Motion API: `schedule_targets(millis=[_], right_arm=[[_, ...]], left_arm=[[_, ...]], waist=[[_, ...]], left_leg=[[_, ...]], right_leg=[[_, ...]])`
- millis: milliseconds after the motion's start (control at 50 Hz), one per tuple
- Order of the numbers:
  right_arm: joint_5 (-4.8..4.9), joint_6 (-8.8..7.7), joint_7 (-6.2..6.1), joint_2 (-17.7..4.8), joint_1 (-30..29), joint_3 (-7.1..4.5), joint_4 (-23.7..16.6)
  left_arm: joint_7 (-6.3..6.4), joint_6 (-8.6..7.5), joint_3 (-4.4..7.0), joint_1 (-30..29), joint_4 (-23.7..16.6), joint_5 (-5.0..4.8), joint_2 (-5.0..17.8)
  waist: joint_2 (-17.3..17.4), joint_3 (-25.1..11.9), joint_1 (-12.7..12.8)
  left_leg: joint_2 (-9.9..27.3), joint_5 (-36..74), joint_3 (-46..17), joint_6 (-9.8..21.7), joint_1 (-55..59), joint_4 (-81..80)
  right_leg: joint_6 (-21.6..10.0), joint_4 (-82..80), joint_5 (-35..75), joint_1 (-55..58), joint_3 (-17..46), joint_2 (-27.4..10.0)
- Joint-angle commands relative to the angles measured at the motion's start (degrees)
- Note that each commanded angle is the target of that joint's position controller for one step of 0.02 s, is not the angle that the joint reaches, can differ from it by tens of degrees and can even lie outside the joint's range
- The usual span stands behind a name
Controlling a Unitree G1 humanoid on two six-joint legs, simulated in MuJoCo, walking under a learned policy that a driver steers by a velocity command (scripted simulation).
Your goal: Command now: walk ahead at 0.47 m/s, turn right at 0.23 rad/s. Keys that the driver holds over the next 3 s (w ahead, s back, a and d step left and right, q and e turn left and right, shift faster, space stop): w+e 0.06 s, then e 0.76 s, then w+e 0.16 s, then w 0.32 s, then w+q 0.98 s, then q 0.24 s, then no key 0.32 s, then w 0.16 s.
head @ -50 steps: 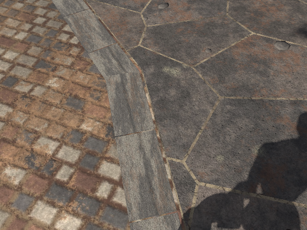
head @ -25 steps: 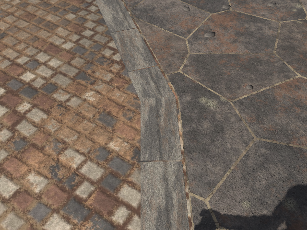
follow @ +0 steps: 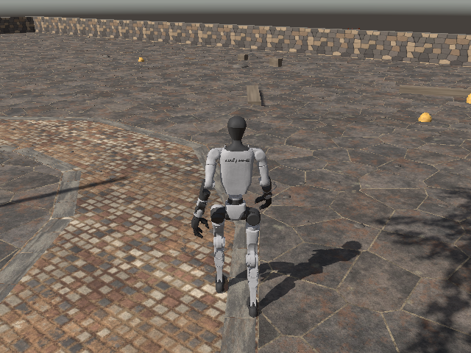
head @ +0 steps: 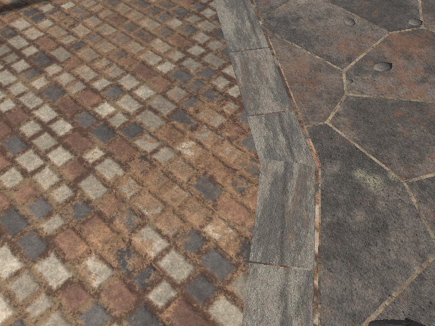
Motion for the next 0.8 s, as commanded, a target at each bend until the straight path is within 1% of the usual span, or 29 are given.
schedule_targets(millis=[20, 40, 60, 80, 100, 120, 140, 160, 180, 220, 280, 320, 360, 400, 440, 460, 480, 500, 520, 540, 560, 580, 600, 620, 640, 680, 720, 760, 800], right_arm=[[-0.22, -2.20, -1.91, -6.4, 9.5, -2.02, -0.4], [-1.51, -2.89, -3.00, -10.5, 19.3, -3.19, 1.2], [-2.32, -2.66, -3.45, -16.5, 24.1, -4.45, 1.7], [-0.89, -2.11, -3.41, -13.6, 22.1, -3.99, 1.7], [-0.39, -2.15, -3.33, -9.6, 16.3, -2.70, 1.2], [0.03, -2.52, -3.18, -6.5, 12.9, -1.90, 1.0], [0.17, -2.87, -3.24, -4.4, 11.3, -1.24, 1.1], [0.48, -3.07, -3.43, -3.5, 10.7, -0.87, 1.5], [0.54, -3.42, -3.46, -3.4, 11.0, -0.79, 1.8], [0.95, -3.92, -3.71, -4.3, 11.4, -1.04, 2.4], [1.17, -3.54, -4.29, -4.5, 10.9, -1.14, 3.2], [1.17, -3.13, -4.48, -4.8, 10.5, -1.23, 3.6], [1.23, -2.83, -4.51, -6.1, 11.4, -1.71, 4.2], [1.36, -2.28, -4.50, -7.4, 12.2, -2.31, 4.6], [1.48, -1.51, -4.68, -8.5, 12.5, -2.83, 4.7], [1.57, -0.98, -4.74, -8.8, 12.5, -3.00, 4.7], [1.34, -0.47, -4.56, -8.8, 13.8, -3.05, 4.9], [0.84, -0.09, -4.28, -7.2, 17.0, -2.60, 3.3], [1.10, 1.16, -3.94, -4.4, 18.3, -1.97, 0.6], [-0.49, 2.37, -4.04, -5.3, 16.2, -2.05, 1.7], [0.56, 2.55, -4.13, -4.7, 14.7, -1.67, 0.7], [0.52, 2.35, -4.40, -5.6, 11.6, -1.80, 0.8], [-0.02, 2.44, -4.47, -6.4, 10.6, -2.20, 0.4], [-0.42, 2.91, -4.38, -6.3, 12.3, -2.17, 1.2], [-0.40, 3.41, -4.24, -6.0, 13.4, -2.17, 1.5], [0.12, 3.88, -4.11, -4.7, 13.7, -1.87, 1.3], [0.26, 4.15, -4.29, -4.5, 11.8, -1.81, 0.4], [0.30, 4.25, -4.40, -5.0, 9.7, -1.90, -0.5], [0.52, 4.05, -4.48, -5.1, 8.3, -1.89, -1.2]], left_arm=[[0.25, -0.61, 2.29, -2.1, -2.0, -0.79, 11.1], [0.01, -0.92, 1.73, -3.9, -3.7, -1.40, 9.3], [-0.01, -0.75, 0.06, 0.8, -5.8, -2.75, 1.7], [0.75, 0.14, 1.92, -1.1, -4.6, -1.12, 8.7], [0.60, 0.52, 2.32, -3.7, -4.9, -0.82, 8.3], [0.32, 0.77, 1.99, -4.9, -4.6, -0.74, 6.2], [0.15, 1.43, 2.24, -4.9, -4.1, -0.30, 5.7], [-0.16, 2.33, 2.45, -4.0, -3.8, 0.38, 5.4], [-0.46, 3.01, 2.56, -3.6, -3.7, 0.58, 4.7], [-1.01, 3.80, 2.59, -5.0, -4.7, 0.47, 3.7], [-1.95, 4.29, 2.05, -11.1, -7.8, 0.83, 2.8], [-2.67, 4.24, 1.29, -14.7, -9.4, 0.75, 1.9], [-3.12, 4.30, 1.09, -16.9, -10.6, 0.90, 2.5], [-3.21, 4.44, 1.34, -18.0, -11.8, 1.22, 3.8], [-3.03, 4.33, 1.78, -17.6, -12.5, 1.53, 5.1], [-2.75, 3.92, 2.09, -15.2, -12.2, 1.75, 5.7], [-2.09, 3.12, 2.65, -10.9, -11.0, 2.15, 7.0], [-1.09, 2.44, 4.28, -7.4, -11.5, 2.24, 13.8], [-0.75, 3.33, 5.68, -7.7, -12.3, -0.05, 19.1], [-0.66, 4.13, 5.25, -6.4, -12.2, -2.24, 16.4], [-0.02, 5.01, 4.97, -11.0, -13.2, -1.32, 14.8], [0.45, 5.75, 3.94, -15.6, -13.7, -0.82, 11.4], [0.78, 6.02, 3.34, -18.9, -14.3, -0.90, 9.6], [0.71, 6.05, 2.98, -20.0, -14.4, -0.32, 8.7], [0.46, 5.75, 3.17, -19.2, -14.3, -0.21, 9.3], [-0.08, 5.21, 3.76, -18.0, -14.0, -0.07, 10.9], [-0.23, 5.30, 4.17, -17.2, -14.0, 0.03, 11.7], [-0.22, 5.67, 4.33, -16.7, -14.1, 0.22, 11.8], [-0.27, 5.96, 4.53, -16.4, -14.1, 0.43, 12.0]], waist=[[-6.1, -3.2, -9.8], [-1.6, -10.4, -14.2], [12.6, -19.3, -13.3], [6.6, -15.7, -12.9], [3.3, -6.9, -9.8], [2.6, -2.6, -8.3], [3.5, -1.0, -6.8], [4.9, -0.5, -5.3], [5.3, -1.0, -4.6], [5.4, -1.6, -3.5], [6.2, 0.1, -3.7], [6.5, 0.2, -4.4], [5.9, -0.8, -5.1], [5.1, -1.2, -5.5], [4.5, -1.6, -5.3], [3.1, -2.9, -4.2], [-1.1, -5.9, -2.2], [-11.6, -10.6, -1.8], [-17.3, -15.7, -3.7], [-5.3, -15.7, -2.4], [-8.1, -11.7, -2.9], [-4.6, -4.4, -4.4], [-6.2, -2.1, -6.0], [-6.7, -2.3, -6.9], [-5.7, -3.7, -7.1], [-4.4, -5.4, -7.0], [-5.8, -5.2, -6.0], [-7.4, -4.5, -5.0], [-7.8, -4.0, -4.5]], left_leg=[[-3.1, 2.6, 1.2, 3.3, 22.6, -7.7], [7.3, -4.4, -9.2, 5.8, 37.9, -9.4], [25.3, -12.3, -32.9, 10.5, 52.3, -13.4], [26.2, -9.1, -38.3, 11.7, 43.1, -16.8], [23.2, 0.3, -28.3, 10.7, 35.3, -16.7], [20.3, 13.7, -19.5, 9.7, 29.4, -17.3], [17.6, 22.5, -13.2, 8.3, 26.0, -17.4], [15.9, 29.6, -8.6, 7.6, 23.2, -17.2], [15.3, 36.1, -5.7, 7.5, 22.0, -16.6], [15.1, 41.6, -1.9, 8.1, 21.7, -16.9], [14.2, 40.0, 3.3, 8.3, 20.5, -17.8], [12.8, 37.8, 7.0, 7.8, 18.6, -17.1], [13.4, 37.1, 7.9, 7.5, 19.4, -15.2], [14.9, 36.9, 7.7, 7.1, 21.3, -12.0], [15.7, 38.1, 7.6, 6.4, 22.8, -6.1], [15.0, 37.4, 8.3, 5.5, 22.8, 0.3], [12.7, 31.9, 9.6, 3.3, 20.9, 10.6], [8.2, 7.3, 11.2, 0.0, 11.0, 27.3], [-3.7, -30.3, 5.6, -2.4, -2.7, 41.0], [0.6, -27.7, -3.2, -2.6, -4.0, 43.6], [0.6, -23.6, -3.2, -2.7, -6.6, 43.1], [2.9, -17.8, -4.0, -2.9, -6.6, 38.1], [3.4, -14.6, -4.0, -2.8, -4.3, 33.4], [2.5, -12.8, -3.0, -3.1, -1.3, 32.1], [1.7, -12.2, -3.0, -3.2, 0.4, 31.1], [0.9, -12.3, -3.2, -3.4, 1.3, 27.4], [0.7, -12.0, -3.8, -3.6, 0.3, 23.8], [0.4, -11.4, -4.5, -3.6, -0.3, 20.7], [-0.2, -11.4, -4.9, -3.4, 0.4, 17.7]], right_leg=[[-6.1, 14.3, 45.9, -9.8, 5.8, -9.4], [-4.7, 28.1, 32.6, -20.0, 3.7, -6.4], [-2.7, 46.2, -5.0, -36.9, -2.1, 1.7], [-3.6, 53.0, -8.0, -39.1, 1.3, 0.7], [-3.8, 53.7, -3.9, -39.1, 2.2, -1.8], [-3.2, 52.2, -1.5, -37.7, 1.3, -3.3], [-2.6, 50.5, -0.7, -35.8, 0.8, -4.1], [-1.8, 49.9, -0.7, -33.9, -0.1, -4.2], [-1.3, 50.0, 0.1, -32.6, -0.8, -3.4], [-0.5, 49.1, 3.0, -33.8, -1.7, -2.6], [0.4, 40.9, 9.3, -36.1, -3.4, -3.2], [0.0, 32.4, 14.5, -32.2, -5.3, -3.0], [-0.8, 27.0, 16.6, -28.8, -6.6, -2.3], [-2.0, 24.2, 14.1, -27.1, -7.3, -1.6], [-3.8, 21.3, 10.0, -25.1, -7.7, -0.6], [-4.9, 18.0, 10.1, -21.8, -8.1, 0.7], [-6.5, 12.6, 16.9, -15.4, -6.7, 1.5], [-10.2, 11.4, 40.3, -5.1, 9.2, -11.3], [-22.2, 8.8, 55.9, 1.6, 30.8, -24.1], [-22.2, 9.3, 52.2, 1.0, 25.9, -21.9], [-22.6, 5.4, 33.9, -4.9, 24.8, -20.6], [-18.4, 1.9, 22.6, -12.0, 20.3, -16.0], [-15.2, 1.1, 19.2, -16.5, 17.1, -12.2], [-13.8, 1.5, 22.1, -18.9, 14.3, -9.7], [-13.4, 1.9, 23.8, -19.3, 13.4, -9.0], [-13.1, 2.0, 22.8, -18.8, 14.1, -8.6], [-12.9, 1.0, 14.9, -18.3, 16.6, -8.5], [-12.6, -0.2, 6.5, -18.3, 19.3, -8.3], [-12.3, -0.3, 3.2, -18.4, 21.5, -8.2]])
